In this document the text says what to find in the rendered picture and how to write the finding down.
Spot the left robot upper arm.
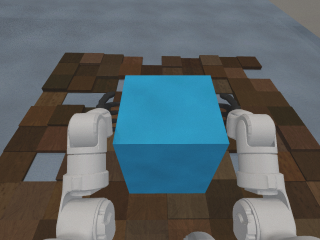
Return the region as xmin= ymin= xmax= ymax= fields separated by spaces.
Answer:
xmin=43 ymin=197 xmax=116 ymax=240

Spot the left robot forearm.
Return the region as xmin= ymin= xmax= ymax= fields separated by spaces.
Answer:
xmin=56 ymin=108 xmax=113 ymax=236

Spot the carton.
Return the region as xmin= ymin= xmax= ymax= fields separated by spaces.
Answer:
xmin=112 ymin=75 xmax=230 ymax=194

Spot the robot right hand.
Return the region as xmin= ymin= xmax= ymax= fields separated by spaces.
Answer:
xmin=218 ymin=93 xmax=241 ymax=133

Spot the robot left hand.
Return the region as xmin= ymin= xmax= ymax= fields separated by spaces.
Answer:
xmin=96 ymin=91 xmax=121 ymax=132

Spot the right robot upper arm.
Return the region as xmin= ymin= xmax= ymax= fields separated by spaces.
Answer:
xmin=232 ymin=198 xmax=320 ymax=240

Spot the right robot forearm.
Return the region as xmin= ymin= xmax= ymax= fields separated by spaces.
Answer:
xmin=226 ymin=109 xmax=297 ymax=234

